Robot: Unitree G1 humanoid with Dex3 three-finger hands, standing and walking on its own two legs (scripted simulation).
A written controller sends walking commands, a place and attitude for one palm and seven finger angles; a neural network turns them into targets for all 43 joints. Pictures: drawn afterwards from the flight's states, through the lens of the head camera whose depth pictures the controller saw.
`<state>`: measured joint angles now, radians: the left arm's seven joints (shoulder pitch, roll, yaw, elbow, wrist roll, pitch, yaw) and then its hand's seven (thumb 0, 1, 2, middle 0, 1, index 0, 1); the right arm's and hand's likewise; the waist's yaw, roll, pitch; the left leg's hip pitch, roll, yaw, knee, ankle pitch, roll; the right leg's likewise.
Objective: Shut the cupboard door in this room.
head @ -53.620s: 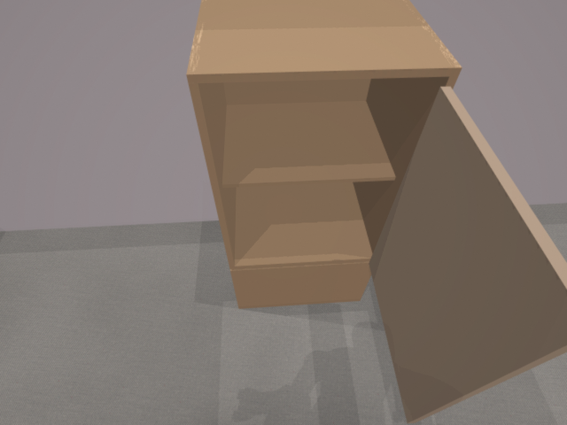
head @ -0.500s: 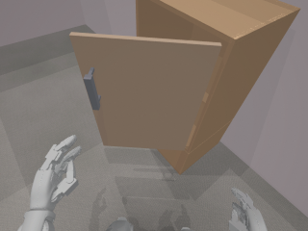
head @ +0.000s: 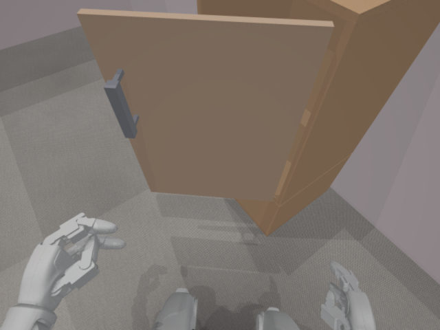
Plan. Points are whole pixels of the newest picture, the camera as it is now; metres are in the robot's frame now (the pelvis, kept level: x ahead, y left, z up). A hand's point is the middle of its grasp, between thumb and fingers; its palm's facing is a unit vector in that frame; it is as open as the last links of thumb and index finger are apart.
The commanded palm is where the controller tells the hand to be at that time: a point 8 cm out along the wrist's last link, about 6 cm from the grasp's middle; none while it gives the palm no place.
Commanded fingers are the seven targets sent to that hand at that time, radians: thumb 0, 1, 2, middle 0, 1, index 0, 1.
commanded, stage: raise the hand and make a fist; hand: left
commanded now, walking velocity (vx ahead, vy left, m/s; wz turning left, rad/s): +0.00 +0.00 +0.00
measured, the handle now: (125, 105) +0.52 +0.25 +0.08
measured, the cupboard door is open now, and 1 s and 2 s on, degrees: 49 49 49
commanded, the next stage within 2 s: bring the fist close to the handle in 1.14 s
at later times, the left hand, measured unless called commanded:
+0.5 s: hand (84, 258) +0.21 +0.22 +0.07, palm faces +0.00 -1.00 -0.02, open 3.1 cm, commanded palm +0.19 +0.27 +0.08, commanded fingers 0.00 0.90 0.90 -1.30 -1.50 -1.30 -1.50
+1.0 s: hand (99, 243) +0.23 +0.20 +0.08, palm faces -0.01 -1.00 -0.04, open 3.1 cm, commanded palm +0.21 +0.25 +0.09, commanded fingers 0.00 0.90 0.90 -1.30 -1.50 -1.30 -1.50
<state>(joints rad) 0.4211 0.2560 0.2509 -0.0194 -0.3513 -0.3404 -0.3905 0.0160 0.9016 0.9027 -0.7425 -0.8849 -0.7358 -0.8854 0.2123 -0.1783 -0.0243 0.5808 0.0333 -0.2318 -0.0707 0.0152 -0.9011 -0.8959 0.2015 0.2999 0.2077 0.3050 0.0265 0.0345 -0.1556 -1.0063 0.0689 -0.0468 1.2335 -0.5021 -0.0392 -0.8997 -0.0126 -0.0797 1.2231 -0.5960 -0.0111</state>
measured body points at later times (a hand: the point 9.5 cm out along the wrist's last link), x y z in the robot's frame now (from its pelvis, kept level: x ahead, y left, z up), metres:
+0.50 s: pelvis +0.00 +0.03 +0.02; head +0.05 +0.04 +0.46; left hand +0.20 +0.27 +0.08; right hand +0.20 -0.20 -0.05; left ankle +0.05 +0.14 -0.63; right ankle +0.00 -0.11 -0.63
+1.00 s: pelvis +0.01 +0.01 +0.02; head +0.06 +0.02 +0.47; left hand +0.22 +0.26 +0.09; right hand +0.18 -0.22 -0.05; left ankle +0.05 +0.14 -0.63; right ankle +0.00 -0.11 -0.63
